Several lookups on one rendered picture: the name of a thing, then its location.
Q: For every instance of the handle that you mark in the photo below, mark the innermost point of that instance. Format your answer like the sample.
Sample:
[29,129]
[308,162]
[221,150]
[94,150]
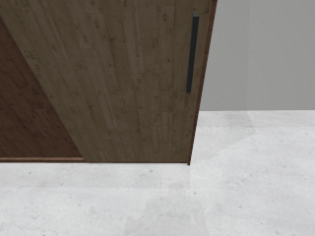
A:
[192,50]

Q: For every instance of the wardrobe door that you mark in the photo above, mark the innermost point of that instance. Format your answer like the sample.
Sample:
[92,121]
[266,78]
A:
[29,125]
[115,71]

